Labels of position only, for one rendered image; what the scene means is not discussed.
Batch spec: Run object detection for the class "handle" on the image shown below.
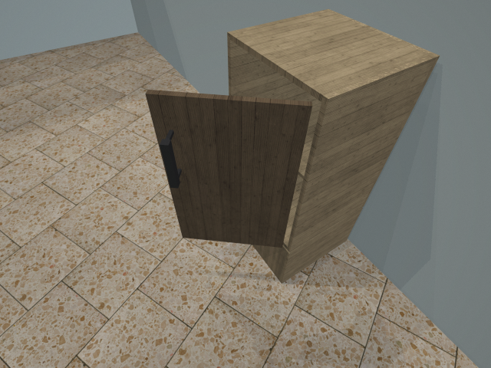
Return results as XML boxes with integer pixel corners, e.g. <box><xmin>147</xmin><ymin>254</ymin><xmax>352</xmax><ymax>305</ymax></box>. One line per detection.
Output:
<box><xmin>160</xmin><ymin>130</ymin><xmax>182</xmax><ymax>188</ymax></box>

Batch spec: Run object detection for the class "cupboard door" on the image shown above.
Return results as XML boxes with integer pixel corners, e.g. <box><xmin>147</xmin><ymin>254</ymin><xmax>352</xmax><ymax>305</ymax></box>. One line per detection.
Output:
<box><xmin>145</xmin><ymin>90</ymin><xmax>312</xmax><ymax>248</ymax></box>

